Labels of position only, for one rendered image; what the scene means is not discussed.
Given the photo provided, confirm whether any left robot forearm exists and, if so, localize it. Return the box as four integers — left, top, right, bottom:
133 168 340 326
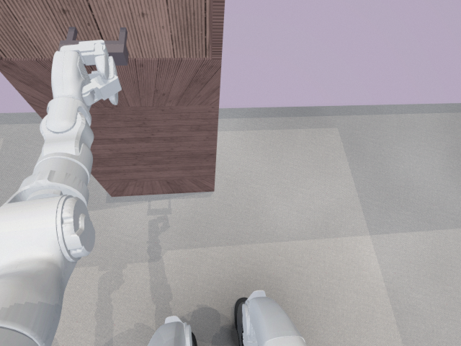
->
5 97 94 207

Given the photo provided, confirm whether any left robot upper arm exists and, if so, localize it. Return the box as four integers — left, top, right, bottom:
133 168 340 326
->
0 195 95 346

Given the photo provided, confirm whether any right robot thigh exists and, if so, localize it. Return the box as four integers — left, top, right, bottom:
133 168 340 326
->
242 297 307 346

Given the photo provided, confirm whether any cabinet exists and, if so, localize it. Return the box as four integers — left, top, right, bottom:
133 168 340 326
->
0 0 225 197

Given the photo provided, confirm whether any left robot thigh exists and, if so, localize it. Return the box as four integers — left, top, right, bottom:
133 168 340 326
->
148 321 192 346

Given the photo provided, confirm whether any robot thigh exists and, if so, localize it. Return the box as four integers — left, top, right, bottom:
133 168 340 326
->
242 297 307 346
148 321 192 346

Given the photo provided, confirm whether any handle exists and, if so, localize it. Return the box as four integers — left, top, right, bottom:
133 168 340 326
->
58 27 129 66

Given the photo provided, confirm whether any robot left hand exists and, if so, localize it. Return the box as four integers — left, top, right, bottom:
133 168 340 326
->
51 40 122 111

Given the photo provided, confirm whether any drawer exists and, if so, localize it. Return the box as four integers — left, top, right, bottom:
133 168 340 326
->
0 0 210 58

